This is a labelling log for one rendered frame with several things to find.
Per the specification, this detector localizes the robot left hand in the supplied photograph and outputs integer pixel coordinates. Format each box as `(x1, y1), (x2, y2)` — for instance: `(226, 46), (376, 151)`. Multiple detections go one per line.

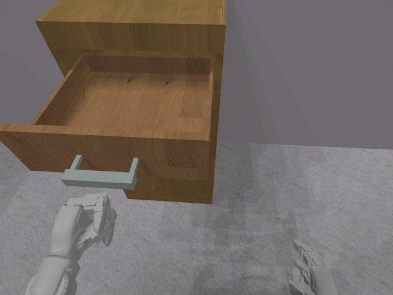
(48, 193), (117, 262)

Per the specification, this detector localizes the drawer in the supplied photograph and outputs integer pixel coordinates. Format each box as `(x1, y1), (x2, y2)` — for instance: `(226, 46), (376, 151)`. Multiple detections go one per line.
(0, 53), (214, 181)

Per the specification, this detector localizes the handle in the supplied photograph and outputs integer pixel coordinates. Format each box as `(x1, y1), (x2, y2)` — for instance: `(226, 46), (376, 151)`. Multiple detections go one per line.
(61, 155), (139, 190)

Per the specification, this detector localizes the left robot forearm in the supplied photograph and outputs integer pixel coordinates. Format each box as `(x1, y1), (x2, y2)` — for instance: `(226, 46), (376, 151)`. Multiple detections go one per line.
(24, 255), (80, 295)

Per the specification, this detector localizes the cabinet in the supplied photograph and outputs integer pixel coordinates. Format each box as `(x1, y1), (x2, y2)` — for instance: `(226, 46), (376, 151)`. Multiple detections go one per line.
(35, 0), (226, 204)

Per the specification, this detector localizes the robot right hand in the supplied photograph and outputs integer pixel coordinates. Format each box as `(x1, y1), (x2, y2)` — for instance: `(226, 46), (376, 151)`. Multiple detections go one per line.
(289, 239), (339, 295)

